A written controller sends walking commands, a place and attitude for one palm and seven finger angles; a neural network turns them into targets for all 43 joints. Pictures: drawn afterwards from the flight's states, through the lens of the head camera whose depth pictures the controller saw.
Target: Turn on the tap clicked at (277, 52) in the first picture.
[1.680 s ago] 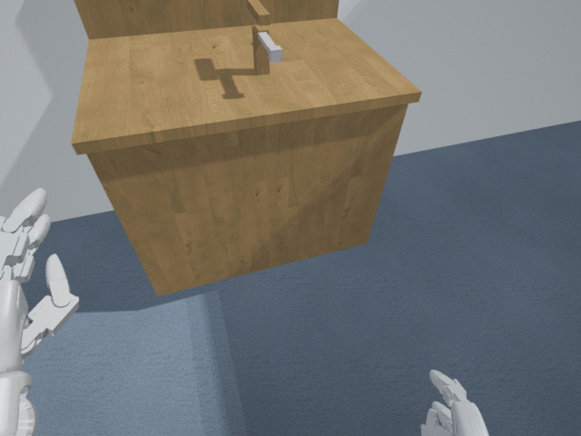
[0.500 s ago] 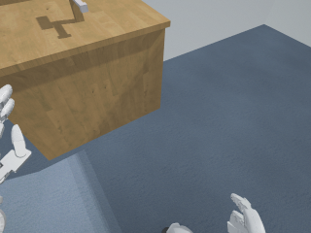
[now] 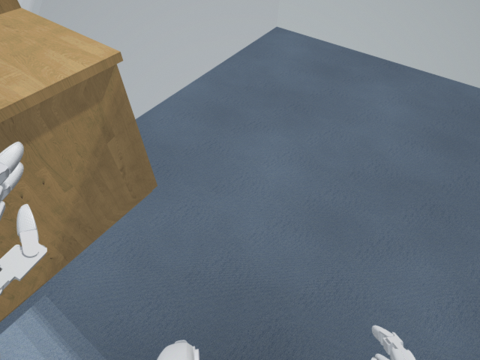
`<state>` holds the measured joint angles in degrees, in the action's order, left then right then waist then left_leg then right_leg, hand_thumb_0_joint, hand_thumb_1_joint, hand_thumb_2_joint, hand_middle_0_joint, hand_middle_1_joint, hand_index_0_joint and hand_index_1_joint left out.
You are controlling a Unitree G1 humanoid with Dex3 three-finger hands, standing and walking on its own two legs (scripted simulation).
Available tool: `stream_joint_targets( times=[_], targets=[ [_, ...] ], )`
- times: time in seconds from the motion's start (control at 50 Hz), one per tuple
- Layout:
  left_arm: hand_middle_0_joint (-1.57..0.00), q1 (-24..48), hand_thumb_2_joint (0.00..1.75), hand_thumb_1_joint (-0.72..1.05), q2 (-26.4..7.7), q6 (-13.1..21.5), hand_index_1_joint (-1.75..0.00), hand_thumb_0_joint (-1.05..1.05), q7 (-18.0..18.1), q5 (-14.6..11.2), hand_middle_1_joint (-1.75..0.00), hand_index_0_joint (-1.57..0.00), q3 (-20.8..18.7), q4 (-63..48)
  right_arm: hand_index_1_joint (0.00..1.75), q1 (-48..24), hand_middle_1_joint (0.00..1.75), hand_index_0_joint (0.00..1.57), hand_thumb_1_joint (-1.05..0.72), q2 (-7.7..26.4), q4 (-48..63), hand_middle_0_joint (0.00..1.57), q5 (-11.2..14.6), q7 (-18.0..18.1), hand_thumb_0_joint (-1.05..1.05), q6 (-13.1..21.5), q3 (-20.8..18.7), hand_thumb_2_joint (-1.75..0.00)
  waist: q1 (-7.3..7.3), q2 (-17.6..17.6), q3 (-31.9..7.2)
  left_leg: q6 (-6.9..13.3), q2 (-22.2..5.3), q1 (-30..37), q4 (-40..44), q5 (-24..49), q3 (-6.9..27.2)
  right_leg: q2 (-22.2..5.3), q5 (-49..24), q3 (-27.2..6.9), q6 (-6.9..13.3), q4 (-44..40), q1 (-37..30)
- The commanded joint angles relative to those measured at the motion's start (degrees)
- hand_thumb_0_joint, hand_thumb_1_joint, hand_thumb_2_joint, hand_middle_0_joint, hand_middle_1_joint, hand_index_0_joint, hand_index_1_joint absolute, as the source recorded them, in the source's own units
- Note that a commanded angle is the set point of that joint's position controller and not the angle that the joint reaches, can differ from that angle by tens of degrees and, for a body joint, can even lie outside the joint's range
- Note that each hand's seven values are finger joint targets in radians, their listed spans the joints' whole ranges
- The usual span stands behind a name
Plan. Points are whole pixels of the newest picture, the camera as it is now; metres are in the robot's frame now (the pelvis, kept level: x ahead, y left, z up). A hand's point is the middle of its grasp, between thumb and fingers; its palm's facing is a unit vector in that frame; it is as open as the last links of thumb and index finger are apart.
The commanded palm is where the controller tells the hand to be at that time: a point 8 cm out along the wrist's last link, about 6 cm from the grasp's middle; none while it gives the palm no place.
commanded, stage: walk to a spot facing it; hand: left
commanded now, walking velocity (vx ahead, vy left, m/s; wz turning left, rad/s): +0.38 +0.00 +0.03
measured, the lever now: out of the picture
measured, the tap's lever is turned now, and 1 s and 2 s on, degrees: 0 0 0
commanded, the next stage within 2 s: turn to face it in 0.62 s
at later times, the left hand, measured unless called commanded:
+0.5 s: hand (106, 167) +0.34 +0.19 +0.18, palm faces +0.41 -0.79 -0.46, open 7.5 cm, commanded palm +0.28 +0.24 +0.18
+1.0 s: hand (132, 115) +0.44 +0.18 +0.19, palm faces +0.45 -0.74 -0.50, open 7.5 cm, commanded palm +0.36 +0.22 +0.18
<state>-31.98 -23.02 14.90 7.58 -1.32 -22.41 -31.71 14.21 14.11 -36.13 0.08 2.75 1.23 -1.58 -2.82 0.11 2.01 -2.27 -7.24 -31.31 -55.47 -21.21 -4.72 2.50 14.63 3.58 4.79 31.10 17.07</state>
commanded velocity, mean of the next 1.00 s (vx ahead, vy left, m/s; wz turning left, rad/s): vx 0.22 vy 0.00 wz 0.30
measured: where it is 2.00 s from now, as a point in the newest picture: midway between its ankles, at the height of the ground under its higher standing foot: outside the picture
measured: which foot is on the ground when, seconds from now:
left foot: up 0.00-0.12, down 0.14-0.44, up 0.46-0.78, down 0.80-1.00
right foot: down 0.00-0.16, up 0.18-0.42, down 0.44-0.80, up 0.82-1.00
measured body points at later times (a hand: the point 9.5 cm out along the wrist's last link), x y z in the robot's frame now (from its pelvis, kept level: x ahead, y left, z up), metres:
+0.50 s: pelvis +0.12 -0.04 -0.01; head +0.13 -0.07 +0.44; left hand +0.31 +0.23 +0.20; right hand +0.27 -0.23 -0.12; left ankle +0.09 +0.12 -0.70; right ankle +0.14 -0.13 -0.73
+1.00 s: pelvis +0.25 -0.08 -0.01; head +0.29 -0.07 +0.44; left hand +0.41 +0.22 +0.21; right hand +0.45 -0.26 -0.10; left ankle +0.29 +0.08 -0.73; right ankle +0.29 -0.20 -0.70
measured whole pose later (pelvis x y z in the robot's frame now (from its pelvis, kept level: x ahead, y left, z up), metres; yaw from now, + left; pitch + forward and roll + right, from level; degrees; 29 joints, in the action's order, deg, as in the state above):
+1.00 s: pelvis +0.25 -0.08 -0.01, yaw +9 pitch +0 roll +0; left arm -29.4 -25.1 12.2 8.2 -3.1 -24.6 -36.2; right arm 9.5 7.7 -32.1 1.2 1.5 4.4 -0.3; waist -2.4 -0.3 5.8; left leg -1.5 -4.8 -22.1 -34.9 -12.4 -2.7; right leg -4.1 25.9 4.7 -4.0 51.3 26.2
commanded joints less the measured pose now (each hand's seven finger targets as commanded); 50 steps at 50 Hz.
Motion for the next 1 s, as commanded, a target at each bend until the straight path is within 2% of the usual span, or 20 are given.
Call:
stream_joint_targets(
  times=[0.0, 0.1, 0.14, 0.16, 0.18, 0.28, 0.38, 0.4, 0.44, 0.48, 0.52, 0.58, 0.66, 0.72, 0.74, 0.78, 0.8, 0.84, 0.9, 0.98],
  targets=[
    [-0.2, 4.3, 0.9, 0.9, -7.6, 1.7, -0.3, 0.0, 2.7, -0.5, -0.3, -0.2, -6.3, -6.1, 0.3, -6.8, 0.3, 0.2, -0.9, 3.1, 10.1, 0.2, 0.0, 1.5, 0.0, 4.0, -0.5, -0.9, 2.7, 3.8, -8.0, 1.7, 1.5, 8.0, 15.8, 3.0, -2.7, -16.0, 11.1, -15.2, 6.2, -16.0, -3.3],
    [-0.2, 11.2, 0.9, 0.9, -6.1, 0.8, -0.3, 0.0, 2.3, 0.2, -0.3, -0.2, -2.0, -5.2, 0.3, -4.7, 0.3, 0.2, -0.9, 5.1, 10.5, 0.2, 0.0, 2.9, 0.0, 4.8, -1.3, -0.9, 1.65, -0.4, -3.3, 4.1, 0.3, 21.3, 30.6, -0.4, -1.1, -11.6, 17.3, -12.3, 1.7, -8.3, 2.8],
    [-0.2, 12.9, 0.9, 0.9, -6.6, 1.7, -0.3, 0.0, 2.4, 0.2, -0.3, -0.2, -3.4, -6.4, 0.3, -4.8, 0.3, 0.2, -0.9, 5.7, 10.1, 0.2, -0.4, 3.1, 0.0, 5.0, -1.0, -0.9, 1.41, -16.5, -2.2, 10.6, -11.2, 28.8, 40.4, -12.6, 19.4, -2.7, 15.1, -3.3, -2.6, 9.9, 15.0],
    [-0.2, 14.3, 0.9, 0.9, -7.3, 2.0, -0.3, 0.0, 2.3, 0.7, -0.3, -0.2, -3.2, -7.0, 0.3, -5.2, 0.3, 0.2, -0.9, 4.4, 9.6, 0.2, -0.6, 2.9, 0.0, 5.5, -0.1, -0.9, 0.78, -20.1, -1.3, 13.8, -17.0, 24.5, 47.4, -21.9, 29.5, -2.1, 17.4, -0.4, -3.5, 22.3, 16.4],
    [-0.2, 14.1, 0.9, 0.9, -7.9, 2.0, -0.3, 0.0, 2.0, 1.1, -0.3, -0.2, -3.4, -6.4, 0.3, -5.9, 0.3, 0.2, -0.9, 3.8, 9.5, 0.2, -0.8, 2.7, 0.0, 6.2, 0.0, -0.9, 0.95, -17.2, 1.2, 15.4, -18.3, 20.5, 48.6, -23.6, 30.8, -4.4, 14.9, -2.8, -3.7, 27.8, 17.3],
    [-0.2, 8.8, 0.9, 0.9, -5.7, 0.8, -0.3, 0.0, 2.2, 0.8, -0.3, -0.2, -3.1, -10.4, 0.3, -5.3, 0.3, 0.2, -0.9, 4.0, 8.6, 0.2, -0.6, 1.9, 0.0, 7.4, -0.7, -0.9, 2.57, -12.7, -3.1, 11.4, -12.4, 19.5, 42.8, -6.0, 10.1, -6.7, 9.6, 2.3, -5.2, 17.6, 10.0],
    [-0.2, 10.1, 0.9, 0.9, -5.2, -0.7, -0.3, 0.0, 2.6, 0.6, -0.3, -0.2, -3.4, -4.9, 0.3, -5.9, 0.3, 0.2, -0.9, 3.5, 8.8, 0.2, -0.3, 2.1, 0.0, 6.1, -0.6, -0.9, 2.81, -8.4, -5.1, 7.2, -7.9, 12.7, 29.8, -4.3, 0.3, -3.4, 5.2, 8.4, -5.7, -1.5, -7.4],
    [-0.2, 9.5, 0.9, 0.9, -5.0, -1.1, -0.3, 0.0, 2.5, 0.6, -0.3, -0.2, -3.0, -3.5, 0.3, -5.8, 0.3, 0.2, -0.9, 2.9, 9.1, 0.2, -0.1, 2.1, 0.0, 5.6, -0.5, -0.9, 3.13, -3.6, -5.7, 5.9, -4.8, 8.4, 20.3, -3.9, -2.9, -6.4, 6.7, 3.3, -3.8, -5.5, -11.5],
    [-0.2, 11.4, 0.9, 0.9, -9.8, -1.8, -0.3, 0.0, 3.0, 0.2, -0.3, -0.2, -6.4, -3.0, 0.3, -8.2, 0.3, 0.2, -0.9, 2.1, 10.1, 0.2, 0.3, 1.5, 0.0, 5.4, -0.4, -0.9, 4.88, 20.3, -5.8, 2.3, 4.2, -11.5, -9.2, -11.7, -2.7, -26.4, 7.6, -32.4, 7.0, -16.8, -18.9],
    [-0.2, 11.3, 0.9, 0.9, -9.5, -0.5, -0.3, 0.0, 2.4, -0.2, -0.3, -0.2, -6.1, -5.5, 0.3, -7.9, 0.3, 0.2, -0.9, 2.3, 8.5, 0.2, 0.4, 1.1, 0.0, 5.1, -0.3, -0.9, 3.57, 10.8, -3.4, 1.4, 0.7, -13.3, -17.0, -6.1, 4.9, -27.5, 5.1, -29.2, 8.6, -17.1, -16.4],
    [-0.2, 9.7, 0.9, 0.9, -8.5, 0.5, -0.3, 0.0, 2.3, 0.1, -0.3, -0.2, -5.7, -7.7, 0.3, -9.2, 0.3, 0.2, -0.9, 1.9, 8.0, 0.2, 0.3, 1.2, 0.0, 3.5, 0.4, -0.9, 3.31, 5.6, -3.7, 0.7, -0.4, -12.1, -13.8, -2.5, 4.0, -24.8, -7.4, -16.4, 6.5, -14.9, -16.1],
    [-0.2, 7.6, 0.9, 0.9, -7.7, 1.5, -0.3, 0.0, 2.9, 0.3, -0.3, -0.2, -5.9, -10.5, 0.3, -8.2, 0.3, 0.2, -0.9, 1.6, 8.7, 0.2, 0.0, 1.0, 0.0, 2.8, 0.0, -0.9, 2.99, 6.5, -5.9, 1.1, -0.1, -5.2, 1.3, 1.1, 0.1, -22.4, -23.6, -3.9, 4.1, -11.5, -16.3],
    [-0.2, 4.6, 0.9, 0.9, -7.9, 1.4, -0.3, 0.0, 4.0, 0.1, -0.3, -0.2, -6.8, -13.4, 0.3, -8.0, 0.3, 0.2, -0.9, 0.8, 11.4, 0.2, -0.3, 1.2, 0.0, 3.5, -0.6, -0.9, 5.07, 7.8, -7.3, 2.1, 4.2, 3.4, 16.6, 4.6, -7.4, -21.1, -31.8, 1.0, 2.6, -7.5, -17.7],
    [-0.2, 5.4, 0.9, 0.9, -7.6, 1.1, -0.3, 0.0, 4.7, 0.0, -0.3, -0.2, -6.1, -14.4, 0.3, -5.0, 0.3, 0.2, -0.9, 1.2, 11.6, 0.2, -0.1, 1.8, 0.0, 3.7, -1.5, -0.9, 2.16, 5.1, -12.1, 2.5, 8.1, 18.8, 27.2, 14.5, -10.6, -18.7, -36.5, 6.2, -1.3, 6.5, -14.1],
    [-0.2, 6.6, 0.9, 0.9, -8.6, 1.7, -0.3, 0.0, 4.8, 0.0, -0.3, -0.2, -6.5, -15.6, 0.3, -4.5, 0.3, 0.2, -0.9, 2.1, 11.9, 0.2, 0.1, 2.2, 0.0, 3.7, -2.2, -0.9, 0.84, 1.3, -14.0, 4.1, 6.3, 28.5, 29.5, 18.5, -7.1, -17.5, -33.2, 7.2, -3.8, 16.9, -7.5],
    [-0.2, 7.5, 0.9, 0.9, -9.4, 2.8, -0.3, 0.0, 4.7, -1.0, -0.3, -0.2, -7.8, -16.8, 0.3, -4.7, 0.3, 0.2, -0.9, 3.7, 12.5, 0.2, 0.6, 1.2, 0.0, 4.3, -2.3, -0.9, 2.2, -17.9, -16.2, 19.1, -17.6, 40.5, 30.8, 52.6, 30.7, -4.8, 22.9, 2.3, -8.0, 41.6, 14.6],
    [-0.2, 6.1, 0.9, 0.9, -8.9, 1.7, -0.3, 0.0, 3.3, -0.3, -0.3, -0.2, -6.1, -9.4, 0.3, -4.2, 0.3, 0.2, -0.9, 4.5, 11.2, 0.2, 1.1, 0.4, 0.0, 4.8, -2.4, -0.9, 1.02, -10.3, -10.5, 19.2, -17.4, 36.5, 32.1, 51.3, 33.9, -5.4, 22.9, -2.3, -7.7, 44.1, 19.2],
    [-0.2, 5.5, 0.9, 0.9, -11.7, 1.7, -0.3, 0.0, 2.4, -0.1, -0.3, -0.2, -9.7, -14.1, 0.3, -6.8, 0.3, 0.2, -0.9, 4.5, 10.1, 0.2, 1.2, 0.2, 0.0, 4.1, -3.4, -0.9, 1.87, -12.1, -11.3, 20.3, -17.1, 31.6, 31.5, 38.5, 29.3, -8.8, 19.8, -5.4, -8.6, 42.9, 20.8],
    [-0.2, -0.3, 0.9, 0.9, -10.4, 1.9, -0.3, 0.0, 2.0, -1.4, -0.3, -0.2, -10.7, -20.3, 0.3, -6.9, 0.3, 0.2, -0.9, 3.9, 10.9, 0.2, 1.3, -0.7, 0.0, 4.8, -3.1, -0.9, 3.41, -15.4, -10.1, 13.1, -8.9, 16.0, 32.5, 26.7, 13.8, -7.8, 11.8, -0.3, -8.8, 24.5, 6.7],
    [-0.2, -0.9, 0.9, 0.9, -7.1, 0.3, -0.3, 0.0, 1.7, -2.5, -0.3, -0.2, -8.9, -16.3, 0.3, -5.6, 0.3, 0.2, -0.9, 3.5, 11.4, 0.2, 1.5, -0.4, 0.0, 6.7, -2.0, -0.9, 3.13, -15.3, -9.6, 9.6, -6.7, 9.3, 29.9, 19.4, 10.1, -3.7, 5.4, 5.1, -10.1, 8.3, -5.0]
  ],
)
